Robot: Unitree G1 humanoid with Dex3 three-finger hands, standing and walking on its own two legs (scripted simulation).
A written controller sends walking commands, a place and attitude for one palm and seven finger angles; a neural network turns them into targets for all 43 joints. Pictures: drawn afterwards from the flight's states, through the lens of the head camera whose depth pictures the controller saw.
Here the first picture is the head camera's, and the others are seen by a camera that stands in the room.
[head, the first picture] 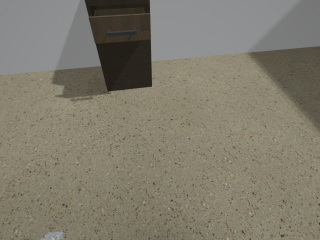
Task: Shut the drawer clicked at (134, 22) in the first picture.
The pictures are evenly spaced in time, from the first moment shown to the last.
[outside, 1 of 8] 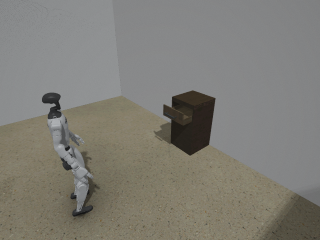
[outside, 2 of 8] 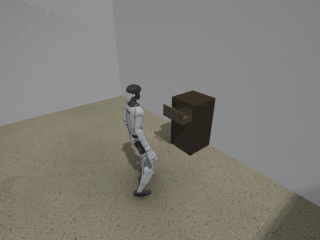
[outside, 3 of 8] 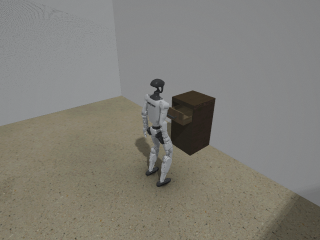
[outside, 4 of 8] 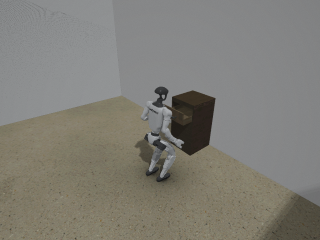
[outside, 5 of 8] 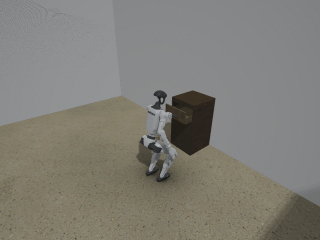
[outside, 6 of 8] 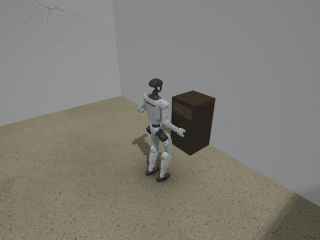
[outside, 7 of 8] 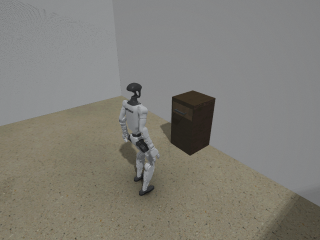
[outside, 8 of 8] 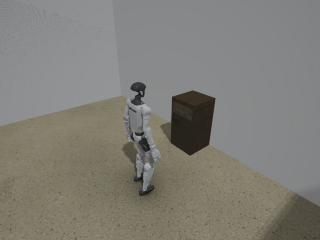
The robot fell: no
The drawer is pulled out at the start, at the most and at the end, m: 0.19 0.19 0.00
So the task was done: yes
